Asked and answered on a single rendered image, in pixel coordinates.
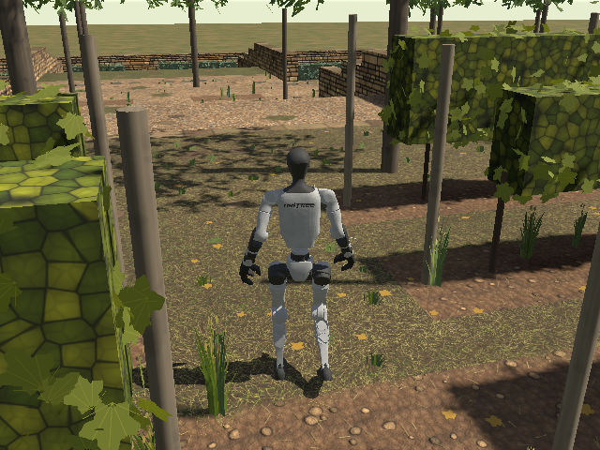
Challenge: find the robot left forearm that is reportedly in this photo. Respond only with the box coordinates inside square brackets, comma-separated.
[242, 227, 263, 266]

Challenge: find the robot right forearm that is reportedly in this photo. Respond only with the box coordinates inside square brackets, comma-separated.
[336, 224, 353, 258]

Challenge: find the right robot shin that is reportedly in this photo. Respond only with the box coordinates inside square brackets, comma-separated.
[314, 305, 329, 369]

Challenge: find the left robot upper arm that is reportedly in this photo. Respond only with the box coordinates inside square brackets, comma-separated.
[253, 189, 279, 242]

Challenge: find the humanoid robot torso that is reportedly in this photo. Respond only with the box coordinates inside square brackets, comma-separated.
[277, 185, 321, 281]

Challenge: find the robot left hand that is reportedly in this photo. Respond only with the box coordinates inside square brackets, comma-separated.
[239, 262, 261, 285]

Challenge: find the right robot upper arm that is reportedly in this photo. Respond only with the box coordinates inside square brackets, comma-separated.
[319, 188, 345, 239]

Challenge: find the robot right hand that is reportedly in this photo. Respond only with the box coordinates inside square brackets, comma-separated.
[334, 253, 355, 271]

